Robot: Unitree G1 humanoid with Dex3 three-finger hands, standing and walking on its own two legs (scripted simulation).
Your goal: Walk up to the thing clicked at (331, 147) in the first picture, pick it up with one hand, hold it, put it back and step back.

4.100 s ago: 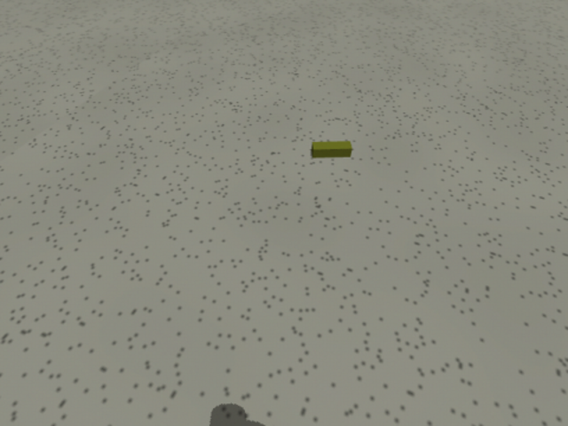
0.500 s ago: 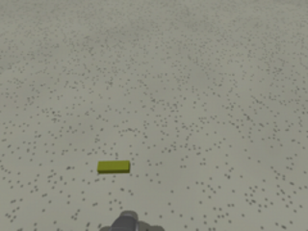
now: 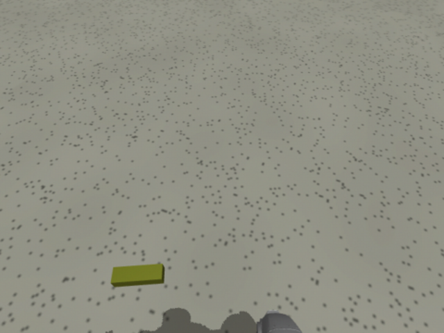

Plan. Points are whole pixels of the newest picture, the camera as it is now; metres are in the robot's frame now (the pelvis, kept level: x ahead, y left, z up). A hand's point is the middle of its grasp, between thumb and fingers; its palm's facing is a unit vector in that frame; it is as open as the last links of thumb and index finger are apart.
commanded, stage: walk up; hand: left
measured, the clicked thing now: (138, 275) +0.46 +0.34 -0.73
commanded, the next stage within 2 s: none
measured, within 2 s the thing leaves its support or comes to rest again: neither
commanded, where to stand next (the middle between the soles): +0.11 +0.04 m, yaw +1 degrees
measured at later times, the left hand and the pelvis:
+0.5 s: hand out of the picture +0.06 +0.32 -0.16, palm faces +0.05 -0.88 -0.47, open 7.4 cm; pelvis +0.01 +0.01 -0.02, yaw +3 degrees
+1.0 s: hand out of the picture +0.11 +0.30 -0.15, palm faces +0.01 -0.93 -0.36, open 7.4 cm; pelvis +0.02 +0.03 +0.00, yaw +2 degrees
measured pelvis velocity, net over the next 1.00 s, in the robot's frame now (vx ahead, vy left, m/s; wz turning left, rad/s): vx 0.02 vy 0.03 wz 0.03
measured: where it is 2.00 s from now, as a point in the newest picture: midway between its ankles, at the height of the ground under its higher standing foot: outside the picture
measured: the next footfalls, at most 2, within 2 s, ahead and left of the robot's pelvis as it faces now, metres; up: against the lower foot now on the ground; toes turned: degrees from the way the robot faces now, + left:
right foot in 0.04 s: +0.16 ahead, -0.16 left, +0.00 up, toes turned -2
left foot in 0.42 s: +0.04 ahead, +0.14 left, +0.00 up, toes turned +3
